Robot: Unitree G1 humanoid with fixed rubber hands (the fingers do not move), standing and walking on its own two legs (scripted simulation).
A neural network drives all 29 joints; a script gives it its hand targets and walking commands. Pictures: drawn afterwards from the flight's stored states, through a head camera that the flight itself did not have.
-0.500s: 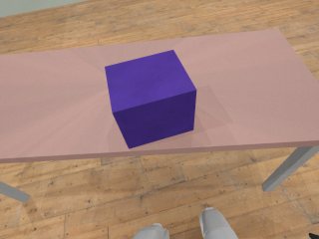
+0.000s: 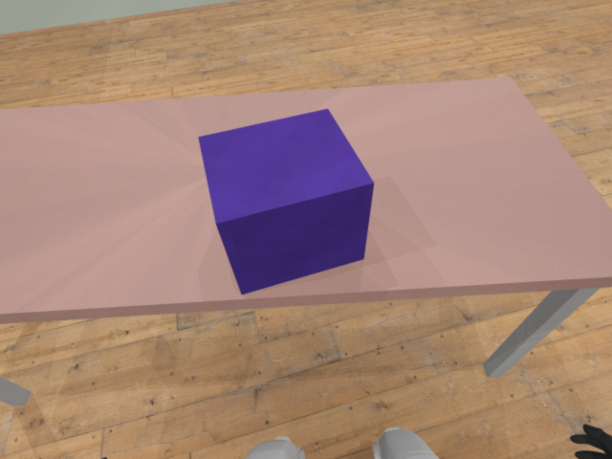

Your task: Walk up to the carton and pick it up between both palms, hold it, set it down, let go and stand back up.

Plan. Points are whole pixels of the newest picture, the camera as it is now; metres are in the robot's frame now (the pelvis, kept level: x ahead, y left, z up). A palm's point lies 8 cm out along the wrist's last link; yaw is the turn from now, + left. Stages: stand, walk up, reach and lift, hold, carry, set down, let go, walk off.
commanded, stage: walk up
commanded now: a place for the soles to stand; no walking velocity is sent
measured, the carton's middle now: (285, 201) +0.52 +0.04 +0.01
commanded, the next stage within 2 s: none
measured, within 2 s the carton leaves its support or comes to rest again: neither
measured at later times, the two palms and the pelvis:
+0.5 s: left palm out of the picture +0.07 +0.34 -0.09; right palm out of the picture +0.08 -0.33 -0.08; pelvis -0.01 +0.01 +0.00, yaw +0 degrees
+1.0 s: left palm out of the picture +0.14 +0.37 -0.06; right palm out of the picture +0.09 -0.30 -0.09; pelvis +0.06 +0.03 +0.01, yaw +0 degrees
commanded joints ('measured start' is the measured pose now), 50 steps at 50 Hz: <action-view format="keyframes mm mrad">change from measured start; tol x32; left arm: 1 -53 256 55 -13 -15 17 -16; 50 102 328 90 -60 2 -39 19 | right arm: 1 -2 -230 -32 29 -39 -56 -23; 19 -35 -215 -60 -69 -74 35 89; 25 442 -257 -114 74 -61 24 91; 50 127 -197 -29 -46 -35 20 18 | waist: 1 29 35 -88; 23 -48 -148 -106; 26 -240 370 -15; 50 72 -154 -152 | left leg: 1 155 322 -651 -582 61 2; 8 34 272 -387 -384 327 23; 15 -256 73 -159 -59 -399 19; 20 -351 119 -111 164 -162 -25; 24 306 70 3 -165 -64 3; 27 281 372 -918 -919 -581 -7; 45 102 257 -151 -183 901 3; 48 -269 -18 -44 306 -199 -71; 50 -244 40 -97 266 -271 -45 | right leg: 1 -160 -14 81 26 -56 -40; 11 105 -164 304 -379 258 -179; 18 213 -391 705 -668 -543 -298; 23 -54 -289 422 -560 -419 -229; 26 -666 148 -65 346 -254 -34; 28 -502 65 91 425 -58 -61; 45 241 14 -131 -350 312 -84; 48 419 -350 655 -552 277 -336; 50 184 -345 600 -608 -162 -345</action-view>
